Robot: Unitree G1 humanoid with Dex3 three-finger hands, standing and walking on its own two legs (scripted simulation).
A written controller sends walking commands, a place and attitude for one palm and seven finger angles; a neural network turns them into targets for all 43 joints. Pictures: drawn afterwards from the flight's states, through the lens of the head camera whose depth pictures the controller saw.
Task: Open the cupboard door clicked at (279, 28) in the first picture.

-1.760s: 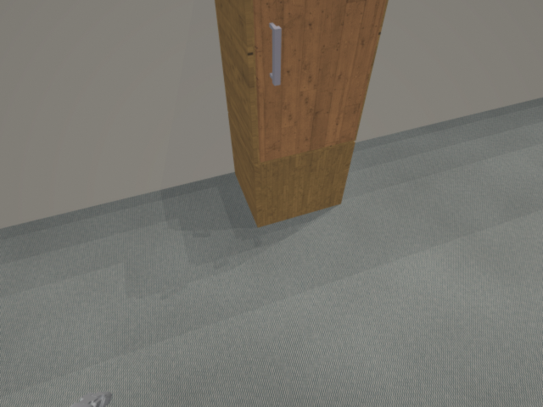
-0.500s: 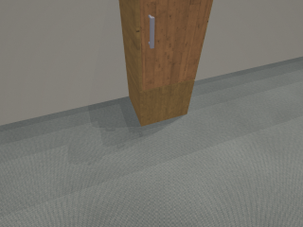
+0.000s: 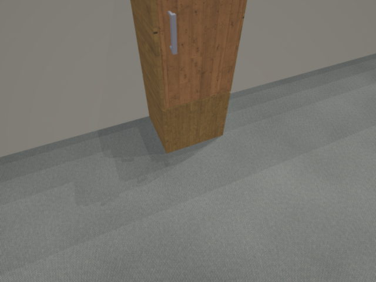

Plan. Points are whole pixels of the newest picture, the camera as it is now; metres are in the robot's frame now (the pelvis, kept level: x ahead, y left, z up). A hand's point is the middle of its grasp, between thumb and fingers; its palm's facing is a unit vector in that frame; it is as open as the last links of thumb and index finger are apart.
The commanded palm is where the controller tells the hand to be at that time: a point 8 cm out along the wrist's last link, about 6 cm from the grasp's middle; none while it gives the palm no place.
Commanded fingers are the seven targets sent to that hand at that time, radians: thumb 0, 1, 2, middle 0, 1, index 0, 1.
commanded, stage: walk to a spot facing it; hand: left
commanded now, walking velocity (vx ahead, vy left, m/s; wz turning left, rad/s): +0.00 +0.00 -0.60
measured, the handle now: (172, 33) +1.00 +0.14 +0.06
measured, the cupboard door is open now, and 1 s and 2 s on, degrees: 0 0 0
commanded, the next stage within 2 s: none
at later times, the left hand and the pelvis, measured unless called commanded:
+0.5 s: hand out of the picture +0.06 +0.19 -0.16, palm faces -0.19 -0.96 -0.23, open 7.3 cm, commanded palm none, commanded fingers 0.00 0.90 0.90 -0.20 -0.30 -0.20 -0.30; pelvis -0.02 +0.01 +0.00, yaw -15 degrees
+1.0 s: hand (140, 264) +0.19 +0.14 -0.16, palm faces -0.60 -0.78 -0.17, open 7.3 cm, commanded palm none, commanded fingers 0.00 0.90 0.90 -0.20 -0.30 -0.20 -0.30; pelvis -0.01 +0.03 +0.01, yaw -36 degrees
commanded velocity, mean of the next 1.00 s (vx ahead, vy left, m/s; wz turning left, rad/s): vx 0.12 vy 0.00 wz -0.60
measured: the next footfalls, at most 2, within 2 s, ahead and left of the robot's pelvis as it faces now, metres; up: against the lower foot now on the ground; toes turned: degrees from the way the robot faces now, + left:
left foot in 0.60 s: +0.03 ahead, +0.13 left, +0.00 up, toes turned -19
right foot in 1.14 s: -0.01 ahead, -0.18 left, +0.00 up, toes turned -49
